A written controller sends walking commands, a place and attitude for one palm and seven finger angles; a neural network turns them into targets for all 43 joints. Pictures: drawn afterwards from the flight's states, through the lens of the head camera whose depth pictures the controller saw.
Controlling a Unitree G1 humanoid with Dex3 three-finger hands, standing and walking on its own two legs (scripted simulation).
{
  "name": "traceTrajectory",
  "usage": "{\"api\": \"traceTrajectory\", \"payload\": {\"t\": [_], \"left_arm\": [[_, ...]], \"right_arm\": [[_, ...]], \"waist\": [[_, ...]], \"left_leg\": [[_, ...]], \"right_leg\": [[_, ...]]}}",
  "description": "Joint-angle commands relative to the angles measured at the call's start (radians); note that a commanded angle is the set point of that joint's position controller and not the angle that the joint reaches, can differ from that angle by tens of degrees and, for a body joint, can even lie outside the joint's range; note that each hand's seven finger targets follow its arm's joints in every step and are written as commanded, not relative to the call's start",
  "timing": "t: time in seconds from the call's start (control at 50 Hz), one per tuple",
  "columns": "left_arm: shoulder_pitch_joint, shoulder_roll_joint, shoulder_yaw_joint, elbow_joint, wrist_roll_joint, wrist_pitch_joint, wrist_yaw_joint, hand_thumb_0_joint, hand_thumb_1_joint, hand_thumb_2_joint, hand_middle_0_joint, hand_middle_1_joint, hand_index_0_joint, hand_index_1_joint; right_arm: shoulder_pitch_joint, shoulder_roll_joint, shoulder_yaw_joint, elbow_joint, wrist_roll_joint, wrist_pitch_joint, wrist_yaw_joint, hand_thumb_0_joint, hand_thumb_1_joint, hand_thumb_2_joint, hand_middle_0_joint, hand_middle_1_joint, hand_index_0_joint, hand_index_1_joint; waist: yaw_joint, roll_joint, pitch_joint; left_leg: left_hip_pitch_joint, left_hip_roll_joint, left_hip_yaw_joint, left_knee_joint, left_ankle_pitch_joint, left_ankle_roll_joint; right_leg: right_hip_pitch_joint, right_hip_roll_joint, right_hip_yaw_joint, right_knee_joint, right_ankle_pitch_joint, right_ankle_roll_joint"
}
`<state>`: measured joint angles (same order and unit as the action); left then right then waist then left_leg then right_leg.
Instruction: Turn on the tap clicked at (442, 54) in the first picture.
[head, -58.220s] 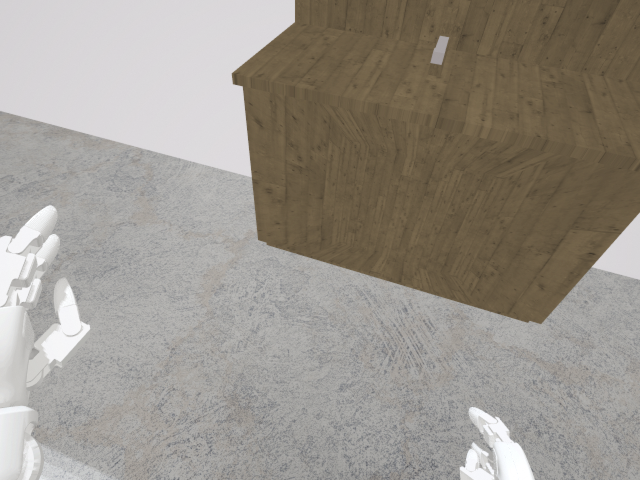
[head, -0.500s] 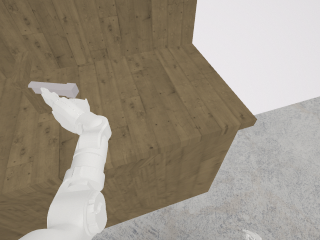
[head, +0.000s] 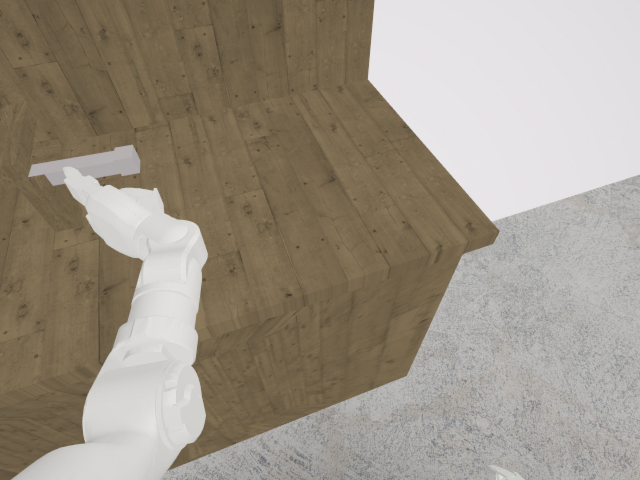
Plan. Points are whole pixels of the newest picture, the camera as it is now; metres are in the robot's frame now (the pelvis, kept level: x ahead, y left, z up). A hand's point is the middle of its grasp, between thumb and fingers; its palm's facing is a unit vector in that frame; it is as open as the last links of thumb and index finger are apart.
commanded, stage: lift the hand up off the lever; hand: left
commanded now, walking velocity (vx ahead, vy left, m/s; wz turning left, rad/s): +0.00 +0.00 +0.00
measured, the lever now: (127, 160) +0.51 +0.26 +0.13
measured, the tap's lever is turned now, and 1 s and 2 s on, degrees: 85 86 86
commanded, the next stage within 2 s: none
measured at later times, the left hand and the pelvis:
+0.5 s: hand (153, 193) +0.45 +0.21 +0.12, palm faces +0.83 -0.55 -0.10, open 7.8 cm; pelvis +0.00 +0.01 +0.00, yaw -1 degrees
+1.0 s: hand (134, 181) +0.44 +0.22 +0.15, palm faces +0.83 -0.55 -0.09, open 7.8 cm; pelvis +0.01 +0.01 +0.01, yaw +0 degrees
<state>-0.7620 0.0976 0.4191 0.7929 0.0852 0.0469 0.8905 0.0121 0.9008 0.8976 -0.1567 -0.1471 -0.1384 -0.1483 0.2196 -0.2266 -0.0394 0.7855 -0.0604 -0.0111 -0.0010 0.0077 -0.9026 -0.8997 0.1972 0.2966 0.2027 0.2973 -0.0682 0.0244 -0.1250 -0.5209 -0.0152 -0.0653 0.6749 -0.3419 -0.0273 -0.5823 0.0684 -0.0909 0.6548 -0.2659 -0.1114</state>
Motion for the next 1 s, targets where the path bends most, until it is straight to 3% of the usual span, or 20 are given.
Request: {"api": "traceTrajectory", "payload": {"t": [0.0,0.02,0.06,0.14,0.16,0.24,0.26,0.32,0.36,0.42,0.46,0.52,0.62,0.66,0.72,0.76,0.82,0.86,0.94,0.98], "left_arm": [[-0.463,0.223,-0.028,-0.218,0.041,-0.060,0.002,0.000,0.900,0.900,-0.150,-0.150,-0.150,-0.150],[-0.479,0.208,-0.043,-0.227,0.043,-0.061,0.002,0.000,0.900,0.900,-0.150,-0.150,-0.150,-0.150],[-0.464,0.247,-0.008,-0.208,0.046,-0.059,0.003,0.000,0.900,0.900,-0.150,-0.150,-0.150,-0.150],[-0.498,0.224,-0.038,-0.241,0.045,-0.063,0.005,0.000,0.900,0.900,-0.150,-0.150,-0.150,-0.150],[-0.484,0.250,-0.006,-0.240,0.047,-0.064,0.009,0.000,0.900,0.900,-0.150,-0.150,-0.150,-0.150],[-0.524,0.234,-0.039,-0.236,0.048,-0.058,0.008,0.000,0.900,0.900,-0.150,-0.150,-0.150,-0.150],[-0.520,0.289,0.008,-0.234,0.054,-0.058,0.012,0.000,0.900,0.900,-0.150,-0.150,-0.150,-0.150],[-0.543,0.225,-0.049,-0.250,0.055,-0.058,0.011,0.000,0.900,0.900,-0.150,-0.150,-0.150,-0.150],[-0.527,0.274,-0.005,-0.242,0.061,-0.057,0.015,0.000,0.900,0.900,-0.150,-0.150,-0.150,-0.150],[-0.544,0.234,-0.040,-0.301,0.066,-0.060,0.018,0.000,0.900,0.900,-0.150,-0.150,-0.150,-0.150],[-0.522,0.236,-0.032,-0.292,0.067,-0.050,0.018,0.000,0.900,0.900,-0.150,-0.150,-0.150,-0.150],[-0.509,0.180,-0.073,-0.313,0.060,-0.037,0.014,0.000,0.900,0.900,-0.150,-0.150,-0.150,-0.150],[-0.426,0.097,-0.117,-0.248,0.012,0.034,-0.009,0.000,0.900,0.900,-0.150,-0.150,-0.150,-0.150],[-0.390,0.122,-0.081,-0.234,-0.006,0.056,-0.009,0.000,0.900,0.900,-0.150,-0.150,-0.150,-0.150],[-0.458,0.114,-0.096,-0.273,-0.010,0.065,-0.003,0.000,0.900,0.900,-0.150,-0.150,-0.150,-0.150],[-0.464,0.177,-0.046,-0.312,0.010,0.057,0.010,0.000,0.900,0.900,-0.150,-0.150,-0.150,-0.150],[-0.454,0.161,-0.067,-0.419,0.034,0.044,0.016,0.000,0.900,0.900,-0.150,-0.150,-0.150,-0.150],[-0.436,0.194,-0.047,-0.414,0.050,0.054,0.014,0.000,0.900,0.900,-0.150,-0.150,-0.150,-0.150],[-0.447,0.123,-0.124,-0.420,0.030,0.088,-0.014,0.000,0.900,0.900,-0.150,-0.150,-0.150,-0.150],[-0.426,0.108,-0.136,-0.426,0.011,0.100,-0.031,0.000,0.900,0.900,-0.150,-0.150,-0.150,-0.150]], "right_arm": [[-0.007,-0.114,-0.036,-0.109,0.002,-0.029,-0.008,0.000,-0.900,-0.900,0.200,0.300,0.200,0.300],[-0.007,-0.115,-0.034,-0.108,-0.002,-0.032,-0.006,0.000,-0.900,-0.900,0.200,0.300,0.200,0.300],[-0.007,-0.120,-0.038,-0.103,-0.001,-0.033,-0.008,0.000,-0.900,-0.900,0.200,0.300,0.200,0.300],[-0.008,-0.116,-0.036,-0.108,-0.002,-0.040,-0.003,0.000,-0.900,-0.900,0.200,0.300,0.200,0.300],[-0.007,-0.119,-0.037,-0.103,-0.005,-0.041,-0.004,0.000,-0.900,-0.900,0.200,0.300,0.200,0.300],[-0.014,-0.115,-0.033,-0.105,-0.003,-0.048,-0.002,0.000,-0.900,-0.900,0.200,0.300,0.200,0.300],[-0.013,-0.119,-0.035,-0.098,-0.004,-0.046,-0.005,0.000,-0.900,-0.900,0.200,0.300,0.200,0.300],[-0.013,-0.113,-0.033,-0.103,-0.007,-0.053,-0.001,0.000,-0.900,-0.900,0.200,0.300,0.200,0.300],[-0.012,-0.118,-0.037,-0.096,-0.008,-0.053,-0.004,0.000,-0.900,-0.900,0.200,0.300,0.200,0.300],[-0.006,-0.110,-0.038,-0.104,-0.011,-0.060,0.004,0.000,-0.900,-0.900,0.200,0.300,0.200,0.300],[-0.011,-0.115,-0.039,-0.099,-0.012,-0.060,0.005,0.000,-0.900,-0.900,0.200,0.300,0.200,0.300],[-0.014,-0.111,-0.039,-0.106,-0.012,-0.065,0.010,0.000,-0.900,-0.900,0.200,0.300,0.200,0.300],[-0.026,-0.118,-0.034,-0.111,0.000,-0.064,0.012,0.000,-0.900,-0.900,0.200,0.300,0.200,0.300],[-0.040,-0.121,-0.033,-0.112,0.006,-0.060,0.006,0.000,-0.900,-0.900,0.200,0.300,0.200,0.300],[-0.050,-0.113,-0.027,-0.114,0.008,-0.060,0.003,0.000,-0.900,-0.900,0.200,0.300,0.200,0.300],[-0.055,-0.113,-0.030,-0.110,0.003,-0.058,0.001,0.000,-0.900,-0.900,0.200,0.300,0.200,0.300],[-0.057,-0.097,-0.033,-0.125,-0.003,-0.053,0.007,0.000,-0.900,-0.900,0.200,0.300,0.200,0.300],[-0.063,-0.101,-0.035,-0.119,-0.005,-0.047,0.003,0.000,-0.900,-0.900,0.200,0.300,0.200,0.300],[-0.081,-0.101,-0.029,-0.125,0.006,-0.045,-0.006,0.000,-0.900,-0.900,0.200,0.300,0.200,0.300],[-0.091,-0.102,-0.029,-0.130,0.013,-0.046,-0.013,0.000,-0.900,-0.900,0.200,0.300,0.200,0.300]], "waist": [[-0.008,-0.054,-0.345],[-0.014,-0.049,-0.345],[-0.002,-0.050,-0.328],[-0.014,-0.048,-0.338],[-0.001,-0.046,-0.339],[-0.015,-0.042,-0.310],[0.001,-0.023,-0.316],[-0.014,-0.034,-0.327],[0.000,-0.019,-0.327],[0.000,-0.002,-0.376],[0.006,0.005,-0.359],[0.001,-0.016,-0.359],[0.003,-0.067,-0.278],[0.019,-0.079,-0.249],[0.012,-0.102,-0.240],[0.034,-0.082,-0.271],[0.045,-0.031,-0.364],[0.047,-0.023,-0.358],[0.022,-0.034,-0.309],[0.024,-0.033,-0.305]], "left_leg": [[-0.027,-0.017,0.060,-0.046,0.145,0.051],[-0.024,-0.018,0.062,-0.045,0.139,0.052],[-0.030,-0.017,0.058,-0.052,0.125,0.053],[-0.015,-0.016,0.062,-0.051,0.125,0.054],[-0.013,-0.017,0.057,-0.054,0.129,0.056],[-0.018,-0.015,0.063,-0.060,0.097,0.055],[-0.019,-0.016,0.056,-0.065,0.098,0.055],[0.003,-0.014,0.061,-0.065,0.112,0.055],[0.007,-0.012,0.054,-0.071,0.114,0.055],[0.046,-0.011,0.057,-0.067,0.176,0.050],[0.048,-0.010,0.051,-0.069,0.186,0.047],[0.062,-0.010,0.057,-0.069,0.207,0.044],[0.063,-0.014,0.058,-0.102,0.186,0.041],[0.059,-0.017,0.056,-0.118,0.163,0.044],[0.061,-0.018,0.061,-0.126,0.150,0.046],[0.068,-0.017,0.056,-0.124,0.175,0.046],[0.102,-0.016,0.067,-0.104,0.259,0.039],[0.099,-0.014,0.063,-0.100,0.265,0.039],[0.115,-0.012,0.066,-0.115,0.242,0.039],[0.135,-0.014,0.064,-0.123,0.244,0.040]], "right_leg": [[0.367,-0.111,0.116,-0.107,0.239,0.125],[0.359,-0.109,0.117,-0.110,0.225,0.126],[0.352,-0.104,0.114,-0.116,0.187,0.121],[0.349,-0.101,0.115,-0.122,0.172,0.121],[0.348,-0.095,0.108,-0.118,0.167,0.115],[0.327,-0.095,0.115,-0.138,0.087,0.116],[0.335,-0.092,0.114,-0.135,0.078,0.109],[0.329,-0.087,0.104,-0.129,0.101,0.110],[0.326,-0.081,0.097,-0.124,0.089,0.103],[0.349,-0.076,0.085,-0.101,0.168,0.098],[0.340,-0.073,0.077,-0.097,0.174,0.094],[0.346,-0.071,0.073,-0.097,0.199,0.095],[0.340,-0.074,0.063,-0.134,0.159,0.097],[0.346,-0.075,0.067,-0.157,0.126,0.098],[0.358,-0.088,0.082,-0.182,0.113,0.107],[0.381,-0.087,0.083,-0.168,0.154,0.104],[0.435,-0.090,0.082,-0.128,0.302,0.104],[0.433,-0.091,0.077,-0.121,0.308,0.102],[0.419,-0.092,0.079,-0.146,0.266,0.102],[0.416,-0.089,0.075,-0.153,0.256,0.100]]}}
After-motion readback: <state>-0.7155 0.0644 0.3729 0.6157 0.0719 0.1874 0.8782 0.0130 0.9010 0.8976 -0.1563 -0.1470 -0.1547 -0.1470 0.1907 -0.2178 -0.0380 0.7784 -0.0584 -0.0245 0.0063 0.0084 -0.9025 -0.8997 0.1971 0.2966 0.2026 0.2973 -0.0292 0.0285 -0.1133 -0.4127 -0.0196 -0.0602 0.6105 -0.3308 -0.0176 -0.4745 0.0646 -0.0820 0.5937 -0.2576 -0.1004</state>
